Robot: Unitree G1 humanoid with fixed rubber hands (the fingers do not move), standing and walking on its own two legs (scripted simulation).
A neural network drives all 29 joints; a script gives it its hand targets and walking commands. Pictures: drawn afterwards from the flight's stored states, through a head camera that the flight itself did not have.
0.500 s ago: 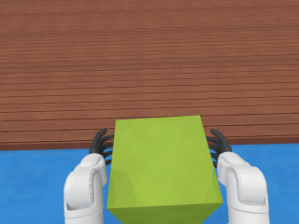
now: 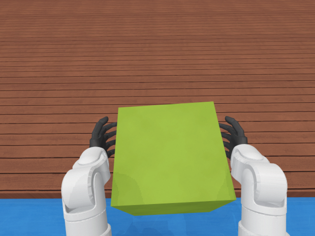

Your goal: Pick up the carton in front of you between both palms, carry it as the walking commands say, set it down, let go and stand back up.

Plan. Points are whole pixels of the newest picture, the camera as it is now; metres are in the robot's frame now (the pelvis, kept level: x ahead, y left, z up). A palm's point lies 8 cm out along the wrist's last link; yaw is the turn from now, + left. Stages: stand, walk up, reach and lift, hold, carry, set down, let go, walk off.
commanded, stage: carry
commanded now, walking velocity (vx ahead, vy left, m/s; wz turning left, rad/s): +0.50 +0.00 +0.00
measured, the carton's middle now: (169, 165) +0.29 +0.00 +0.05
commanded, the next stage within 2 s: none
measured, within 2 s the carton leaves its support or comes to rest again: neither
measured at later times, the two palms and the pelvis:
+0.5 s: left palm (116, 42) +0.71 +0.16 +0.18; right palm (199, 43) +0.72 -0.14 +0.16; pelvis +0.31 +0.00 +0.00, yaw +2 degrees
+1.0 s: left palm (127, 2) +1.07 +0.14 +0.21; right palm (190, 7) +1.03 -0.15 +0.20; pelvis +0.66 +0.05 +0.09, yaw -1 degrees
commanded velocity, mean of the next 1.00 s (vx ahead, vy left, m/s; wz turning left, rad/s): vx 0.50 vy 0.00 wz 0.00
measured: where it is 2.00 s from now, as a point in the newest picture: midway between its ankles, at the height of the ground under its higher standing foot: (153, 105)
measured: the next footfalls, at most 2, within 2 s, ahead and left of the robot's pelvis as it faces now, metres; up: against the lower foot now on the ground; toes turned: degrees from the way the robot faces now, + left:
right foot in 0.42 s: +0.39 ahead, -0.09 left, +0.00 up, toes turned -5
left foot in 0.80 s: +0.74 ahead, +0.11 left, +0.09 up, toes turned +3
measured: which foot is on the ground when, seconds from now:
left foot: down 0.00-0.48, up 0.50-0.78, down 0.80-1.00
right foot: down 0.00-0.02, up 0.04-0.40, down 0.42-0.82, up 0.84-1.00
